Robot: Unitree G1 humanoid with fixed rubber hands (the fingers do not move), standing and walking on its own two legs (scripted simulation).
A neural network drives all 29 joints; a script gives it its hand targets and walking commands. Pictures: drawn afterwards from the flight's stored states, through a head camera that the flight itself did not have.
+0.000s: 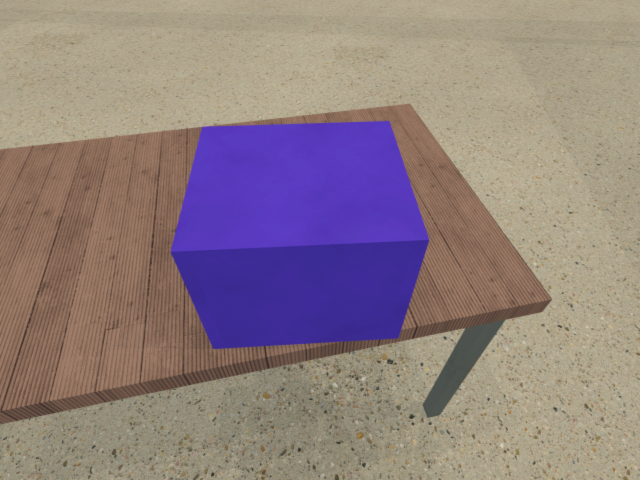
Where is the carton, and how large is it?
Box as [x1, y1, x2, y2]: [171, 121, 428, 348]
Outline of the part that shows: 389,121 202,127 171,248 171,253 213,348 398,337 428,242 428,237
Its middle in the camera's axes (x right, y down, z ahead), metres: -0.03 -0.01 +0.62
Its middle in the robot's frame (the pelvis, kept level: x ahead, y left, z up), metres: +0.47 +0.04 +0.02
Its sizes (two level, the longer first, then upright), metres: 0.295 0.256 0.237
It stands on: a table, 0.68 m high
